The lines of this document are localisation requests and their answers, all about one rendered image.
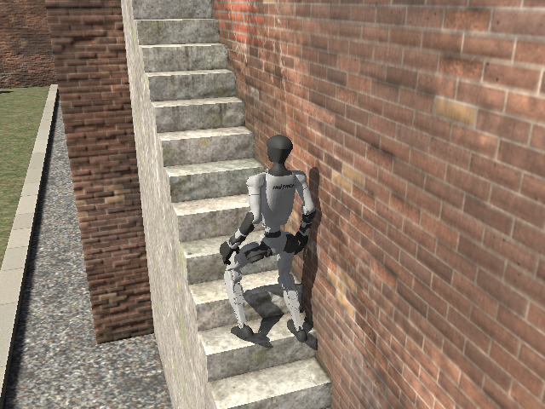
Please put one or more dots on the robot left forearm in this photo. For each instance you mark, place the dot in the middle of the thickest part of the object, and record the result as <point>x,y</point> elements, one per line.
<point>241,234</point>

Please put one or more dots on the left robot hand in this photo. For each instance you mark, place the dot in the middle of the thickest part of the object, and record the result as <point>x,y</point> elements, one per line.
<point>226,252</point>

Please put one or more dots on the robot left upper arm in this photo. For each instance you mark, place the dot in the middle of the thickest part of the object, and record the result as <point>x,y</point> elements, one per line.
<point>255,184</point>

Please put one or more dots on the robot thigh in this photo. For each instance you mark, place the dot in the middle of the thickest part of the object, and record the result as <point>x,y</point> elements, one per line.
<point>285,259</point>
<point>249,253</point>

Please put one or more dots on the robot right upper arm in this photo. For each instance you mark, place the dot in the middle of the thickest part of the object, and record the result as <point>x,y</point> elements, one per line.
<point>302,188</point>

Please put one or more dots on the left robot thigh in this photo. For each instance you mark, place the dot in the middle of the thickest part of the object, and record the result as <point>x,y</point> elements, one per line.
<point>249,253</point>

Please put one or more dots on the right robot thigh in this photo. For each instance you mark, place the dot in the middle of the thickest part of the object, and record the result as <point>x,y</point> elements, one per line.
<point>285,259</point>

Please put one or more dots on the robot right forearm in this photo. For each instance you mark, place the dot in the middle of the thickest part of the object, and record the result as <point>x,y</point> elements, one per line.
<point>306,223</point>

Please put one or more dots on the right robot hand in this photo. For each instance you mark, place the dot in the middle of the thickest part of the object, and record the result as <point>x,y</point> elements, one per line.
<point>302,239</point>

